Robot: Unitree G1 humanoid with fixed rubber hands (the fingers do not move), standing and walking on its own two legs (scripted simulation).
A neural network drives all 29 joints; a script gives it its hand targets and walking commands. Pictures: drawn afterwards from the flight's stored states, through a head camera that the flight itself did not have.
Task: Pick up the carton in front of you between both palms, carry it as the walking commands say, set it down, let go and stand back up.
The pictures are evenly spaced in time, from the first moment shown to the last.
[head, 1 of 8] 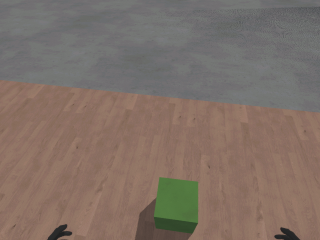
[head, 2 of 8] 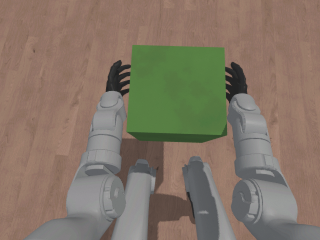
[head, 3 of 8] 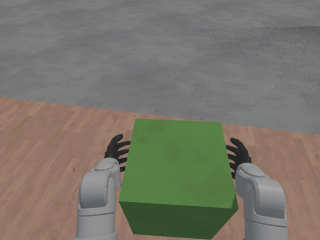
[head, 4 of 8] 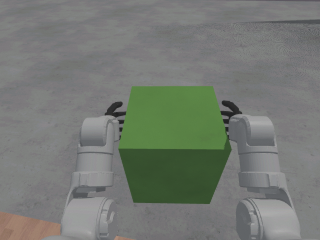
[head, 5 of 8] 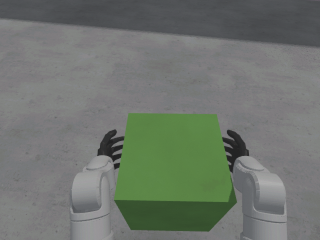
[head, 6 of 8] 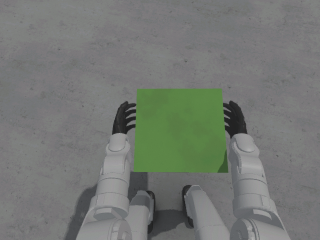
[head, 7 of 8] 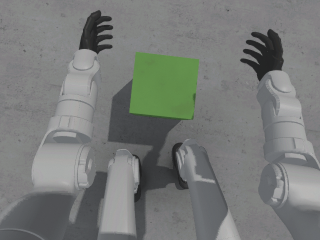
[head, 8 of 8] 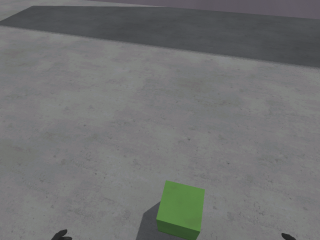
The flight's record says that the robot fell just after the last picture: no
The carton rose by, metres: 0.70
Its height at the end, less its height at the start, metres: -0.13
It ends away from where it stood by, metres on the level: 2.98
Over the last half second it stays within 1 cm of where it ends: yes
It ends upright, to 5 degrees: yes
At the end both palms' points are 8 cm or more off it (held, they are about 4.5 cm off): yes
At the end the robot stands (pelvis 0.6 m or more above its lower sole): yes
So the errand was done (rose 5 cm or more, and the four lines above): yes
